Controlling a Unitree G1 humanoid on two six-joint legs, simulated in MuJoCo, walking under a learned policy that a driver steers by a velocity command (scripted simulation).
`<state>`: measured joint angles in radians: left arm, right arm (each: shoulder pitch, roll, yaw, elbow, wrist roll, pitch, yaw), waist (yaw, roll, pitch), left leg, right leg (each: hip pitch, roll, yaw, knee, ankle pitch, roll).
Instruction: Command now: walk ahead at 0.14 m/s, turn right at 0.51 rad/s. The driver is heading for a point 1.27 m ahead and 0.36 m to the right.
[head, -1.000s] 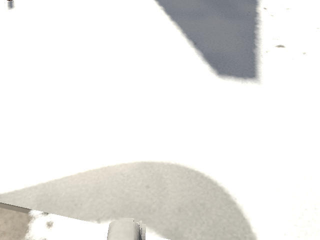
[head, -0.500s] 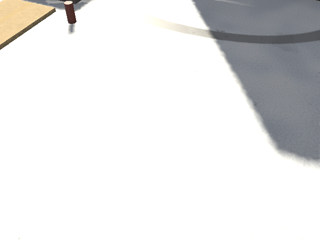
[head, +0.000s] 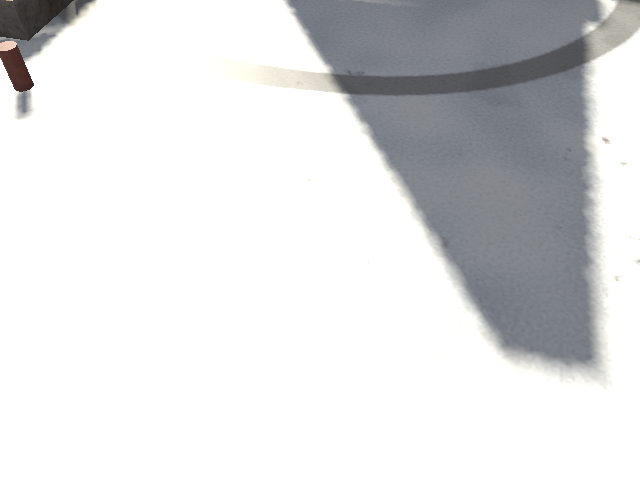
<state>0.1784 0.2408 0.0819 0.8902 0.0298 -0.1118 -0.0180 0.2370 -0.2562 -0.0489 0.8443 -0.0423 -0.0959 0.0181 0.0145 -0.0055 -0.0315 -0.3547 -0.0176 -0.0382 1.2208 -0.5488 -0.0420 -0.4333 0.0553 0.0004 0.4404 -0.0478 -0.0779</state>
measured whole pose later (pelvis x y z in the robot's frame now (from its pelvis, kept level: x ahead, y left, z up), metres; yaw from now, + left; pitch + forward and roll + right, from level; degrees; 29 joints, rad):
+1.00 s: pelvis +0.03 +0.01 +0.00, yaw -28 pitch +2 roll +0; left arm 0.15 0.20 0.03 0.62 0.02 0.01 0.01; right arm 0.19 -0.26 -0.07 0.71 -0.01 0.02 -0.05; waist -0.01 0.03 -0.02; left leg -0.46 0.07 0.00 0.89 -0.40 -0.07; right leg -0.35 0.03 0.00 0.54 -0.23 -0.05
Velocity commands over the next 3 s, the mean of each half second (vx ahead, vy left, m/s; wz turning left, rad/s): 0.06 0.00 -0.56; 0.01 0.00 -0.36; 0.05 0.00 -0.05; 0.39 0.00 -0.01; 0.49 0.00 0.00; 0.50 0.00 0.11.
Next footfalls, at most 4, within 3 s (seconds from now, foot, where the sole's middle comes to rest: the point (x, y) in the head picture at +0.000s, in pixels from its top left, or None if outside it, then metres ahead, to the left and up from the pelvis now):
0.36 left None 0.16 0.14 -0.77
0.72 right None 0.04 -0.11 -0.77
1.08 left None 0.13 0.12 -0.77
2.00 left None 0.43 -0.03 -0.77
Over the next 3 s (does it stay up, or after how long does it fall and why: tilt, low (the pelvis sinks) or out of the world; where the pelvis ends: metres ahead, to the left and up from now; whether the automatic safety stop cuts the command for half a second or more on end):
stays up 0.70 -0.31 0.01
